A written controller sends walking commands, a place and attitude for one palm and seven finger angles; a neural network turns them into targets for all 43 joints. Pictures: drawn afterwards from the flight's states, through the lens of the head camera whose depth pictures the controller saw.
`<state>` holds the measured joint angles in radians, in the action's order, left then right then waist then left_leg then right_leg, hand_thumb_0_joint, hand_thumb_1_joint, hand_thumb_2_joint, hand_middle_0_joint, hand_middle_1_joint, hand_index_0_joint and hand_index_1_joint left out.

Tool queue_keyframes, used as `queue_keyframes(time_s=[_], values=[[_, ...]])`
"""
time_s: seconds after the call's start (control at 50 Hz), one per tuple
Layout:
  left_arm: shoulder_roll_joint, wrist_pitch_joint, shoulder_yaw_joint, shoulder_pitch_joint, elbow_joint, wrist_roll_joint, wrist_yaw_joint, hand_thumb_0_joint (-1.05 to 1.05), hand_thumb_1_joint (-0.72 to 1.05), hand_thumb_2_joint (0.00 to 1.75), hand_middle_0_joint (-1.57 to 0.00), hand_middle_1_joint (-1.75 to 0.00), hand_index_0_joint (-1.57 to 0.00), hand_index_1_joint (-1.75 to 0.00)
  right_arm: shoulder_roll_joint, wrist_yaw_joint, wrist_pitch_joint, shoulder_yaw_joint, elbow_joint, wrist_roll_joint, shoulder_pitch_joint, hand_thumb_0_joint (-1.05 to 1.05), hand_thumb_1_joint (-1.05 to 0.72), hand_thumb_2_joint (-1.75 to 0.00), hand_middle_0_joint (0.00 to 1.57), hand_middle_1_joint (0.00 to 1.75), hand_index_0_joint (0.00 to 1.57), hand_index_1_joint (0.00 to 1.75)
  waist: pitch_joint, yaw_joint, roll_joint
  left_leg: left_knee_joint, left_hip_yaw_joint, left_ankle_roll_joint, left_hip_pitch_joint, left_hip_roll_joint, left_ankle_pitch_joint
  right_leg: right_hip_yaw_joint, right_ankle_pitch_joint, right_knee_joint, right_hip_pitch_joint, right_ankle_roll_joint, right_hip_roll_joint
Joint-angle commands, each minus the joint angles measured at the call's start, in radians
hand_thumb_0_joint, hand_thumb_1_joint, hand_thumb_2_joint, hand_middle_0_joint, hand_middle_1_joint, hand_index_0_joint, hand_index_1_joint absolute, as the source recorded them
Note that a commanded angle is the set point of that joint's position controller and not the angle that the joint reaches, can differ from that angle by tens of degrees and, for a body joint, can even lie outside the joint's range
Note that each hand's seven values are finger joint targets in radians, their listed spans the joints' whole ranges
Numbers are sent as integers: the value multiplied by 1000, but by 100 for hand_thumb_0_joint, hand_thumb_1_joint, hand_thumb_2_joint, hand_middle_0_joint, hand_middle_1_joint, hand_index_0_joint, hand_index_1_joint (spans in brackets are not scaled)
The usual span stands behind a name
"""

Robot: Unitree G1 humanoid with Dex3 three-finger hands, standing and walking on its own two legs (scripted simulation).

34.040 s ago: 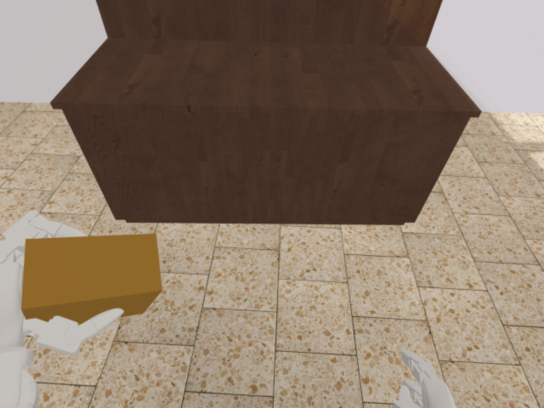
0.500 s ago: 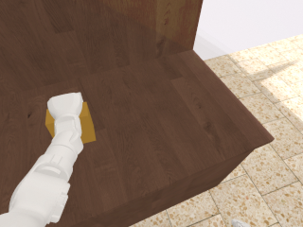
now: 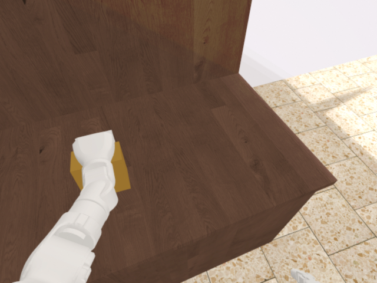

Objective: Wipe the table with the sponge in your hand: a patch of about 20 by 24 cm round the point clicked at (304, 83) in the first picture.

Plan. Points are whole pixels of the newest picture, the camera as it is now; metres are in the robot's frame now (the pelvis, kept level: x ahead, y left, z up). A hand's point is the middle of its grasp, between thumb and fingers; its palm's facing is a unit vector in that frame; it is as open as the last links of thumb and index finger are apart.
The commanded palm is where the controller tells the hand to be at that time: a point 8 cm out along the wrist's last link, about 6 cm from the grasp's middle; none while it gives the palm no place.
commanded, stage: wipe back along the middle lane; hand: left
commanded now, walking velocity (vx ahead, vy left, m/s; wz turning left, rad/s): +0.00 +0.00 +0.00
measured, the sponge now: (104, 175) +0.38 +0.25 -0.04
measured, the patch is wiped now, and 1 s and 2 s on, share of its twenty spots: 0.35 0.50 0.70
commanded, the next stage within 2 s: slide across to the third lane in 1.32 s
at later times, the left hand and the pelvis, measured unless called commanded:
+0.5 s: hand (101, 173) +0.35 +0.23 +0.01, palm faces -0.05 -0.02 -1.00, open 10.5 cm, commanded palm +0.31 +0.21 +0.04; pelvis -0.01 +0.00 +0.00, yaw +0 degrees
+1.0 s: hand (103, 191) +0.31 +0.21 +0.01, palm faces -0.02 -0.06 -1.00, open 10.5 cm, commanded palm +0.26 +0.19 +0.04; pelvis +0.00 +0.00 +0.00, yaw +0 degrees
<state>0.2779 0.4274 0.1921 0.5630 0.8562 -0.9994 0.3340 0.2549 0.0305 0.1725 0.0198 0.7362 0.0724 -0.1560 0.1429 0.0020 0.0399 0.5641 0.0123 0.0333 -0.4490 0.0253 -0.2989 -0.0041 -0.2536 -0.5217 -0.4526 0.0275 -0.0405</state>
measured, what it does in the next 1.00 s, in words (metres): stands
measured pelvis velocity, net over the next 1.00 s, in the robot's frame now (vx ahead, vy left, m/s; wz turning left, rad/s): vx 0.00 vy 0.00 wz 0.00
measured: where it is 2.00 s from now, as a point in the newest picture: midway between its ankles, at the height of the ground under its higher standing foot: outside the picture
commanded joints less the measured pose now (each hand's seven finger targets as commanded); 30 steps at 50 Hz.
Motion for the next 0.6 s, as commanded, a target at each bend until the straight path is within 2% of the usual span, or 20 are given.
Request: queue_keyframes(time_s=[0.0, 0.04, 0.06, 0.1, 0.12, 0.14, 0.16, 0.18, 0.22, 0.24, 0.32, 0.34, 0.38, 0.42, 0.44, 0.48, 0.5, 0.52, 0.54, 0.58], values=[[113, 17, -12, 210, -38, -18, -30, 0, 10, 130, -120, -160, -120, -160, 129, 15, -35, 30, -126, 3, 91, 0, -90, -90, 20, 30, 20, 30, 193, -8, -111, -51, 21, -2, 88, -8, 246, 19, 291, 44, 149, 36, 26], [100, 9, 0, 248, -60, -22, -33, 0, 10, 130, -120, -160, -120, -160, 127, 18, -34, 31, -131, 5, 95, 0, -90, -90, 20, 30, 20, 30, 196, -12, -76, -55, 27, -6, 93, -8, 226, 21, 253, 41, 130, 41, 24], [61, 10, 30, 230, -47, -21, -36, 0, 10, 130, -120, -160, -120, -160, 122, 18, -35, 30, -138, 3, 91, 0, -90, -90, 20, 30, 20, 30, 184, -11, -80, -52, 25, -4, 96, -10, 221, 8, 235, 41, 114, 41, 20], [90, 6, 10, 234, -31, -26, -37, 0, 10, 130, -120, -160, -120, -160, 124, 22, -33, 25, -140, 2, 93, 0, -90, -90, 20, 30, 20, 30, 181, -10, -89, -52, 28, -5, 87, -9, 201, 17, 212, 43, 104, 42, 20], [62, 2, 31, 239, -44, -22, -39, 0, 10, 130, -120, -160, -120, -160, 119, 24, -34, 26, -145, 2, 97, 0, -90, -90, 20, 30, 20, 30, 195, -11, -84, -52, 23, -5, 89, -9, 192, 16, 199, 44, 105, 39, 21], [90, -2, -2, 249, -53, -16, -34, 0, 10, 130, -120, -160, -120, -160, 121, 25, -35, 30, -145, 4, 95, 0, -90, -90, 20, 30, 20, 30, 202, -10, -77, -50, 28, -6, 93, -10, 191, 17, 193, 41, 106, 42, 20], [74, -5, 17, 247, -51, -13, -34, 0, 10, 130, -120, -160, -120, -160, 119, 27, -36, 27, -149, 1, 93, 0, -90, -90, 20, 30, 20, 30, 199, -13, -85, -46, 26, -2, 91, -9, 190, 15, 198, 42, 107, 40, 19], [92, -5, -4, 215, -44, -11, -33, 0, 10, 130, -120, -160, -120, -160, 119, 27, -36, 28, -150, 1, 93, 0, -90, -90, 20, 30, 20, 30, 205, -4, -103, -46, 24, -2, 84, -7, 181, 20, 193, 45, 117, 37, 20], [69, -5, 11, 176, -58, -10, -33, 0, 10, 130, -120, -160, -120, -160, 115, 27, -36, 25, -161, 0, 101, 0, -90, -90, 20, 30, 20, 30, 212, 3, -98, -43, 20, -3, 80, -4, 194, 27, 224, 40, 131, 38, 22], [92, -3, -12, 176, -77, -4, -32, 0, 10, 130, -120, -160, -120, -160, 121, 25, -36, 27, -162, 3, 106, 0, -90, -90, 20, 30, 20, 30, 223, 6, -93, -45, 25, -5, 80, -5, 195, 29, 226, 36, 139, 40, 21], [66, 15, 9, 77, -139, 3, -34, 0, 10, 130, -120, -160, -120, -160, 117, 20, -37, 22, -183, 3, 126, 0, -90, -90, 20, 30, 20, 30, 220, 19, -100, -44, 21, -4, 80, 0, 220, 41, 284, 34, 168, 40, 23], [95, 23, -21, 73, -148, 3, -32, 0, 10, 130, -120, -160, -120, -160, 123, 19, -37, 26, -178, 5, 131, 0, -90, -90, 20, 30, 20, 30, 217, 20, -115, -42, 28, -5, 82, -1, 226, 42, 282, 30, 170, 42, 20], [42, 39, 30, 53, -187, 9, -40, 0, 10, 130, -120, -160, -120, -160, 117, 18, -39, 22, -187, 6, 140, 0, -90, -90, 20, 30, 20, 30, 191, 16, -106, -45, 24, -3, 90, -1, 224, 36, 277, 36, 157, 42, 21], [47, 56, 27, 18, -202, 11, -48, 0, 10, 130, -120, -160, -120, -160, 120, 18, -40, 19, -192, 8, 153, 0, -90, -90, 20, 30, 20, 30, 185, 24, -123, -50, 27, -4, 89, 0, 220, 40, 272, 36, 163, 42, 20], [77, 60, -3, 13, -220, 13, -47, 0, 10, 130, -120, -160, -120, -160, 126, 19, -41, 23, -190, 10, 159, 0, -90, -90, 20, 30, 20, 30, 193, 29, -116, -50, 33, -6, 97, -2, 221, 43, 264, 33, 165, 45, 18], [12, 67, 53, -39, -262, 18, -57, 0, 10, 130, -120, -160, -120, -160, 114, 15, -46, 21, -203, 11, 169, 0, -90, -90, 20, 30, 20, 30, 193, 34, -106, -47, 27, -4, 113, -1, 235, 34, 278, 32, 168, 45, 19], [21, 72, 50, -46, -258, 13, -59, 0, 10, 130, -120, -160, -120, -160, 117, 15, -46, 19, -200, 11, 174, 0, -90, -90, 20, 30, 20, 30, 181, 31, -128, -46, 30, -6, 112, -1, 237, 40, 284, 29, 163, 46, 17], [-2, 77, 73, -52, -277, 14, -63, 0, 10, 130, -120, -160, -120, -160, 115, 15, -46, 17, -204, 12, 181, 0, -90, -90, 20, 30, 20, 30, 177, 29, -127, -49, 29, -6, 116, -1, 237, 41, 283, 30, 161, 46, 18], [34, 81, 33, -52, -285, 20, -61, 0, 10, 130, -120, -160, -120, -160, 122, 15, -46, 20, -199, 13, 182, 0, -90, -90, 20, 30, 20, 30, 178, 35, -128, -52, 37, -7, 115, -4, 230, 43, 270, 29, 160, 50, 14], [2, 87, 61, -113, -323, 25, -67, 0, 10, 130, -120, -160, -120, -160, 113, 12, -52, 18, -214, 13, 193, 0, -90, -90, 20, 30, 20, 30, 185, 46, -122, -46, 29, -6, 126, 1, 252, 37, 305, 21, 180, 48, 17]])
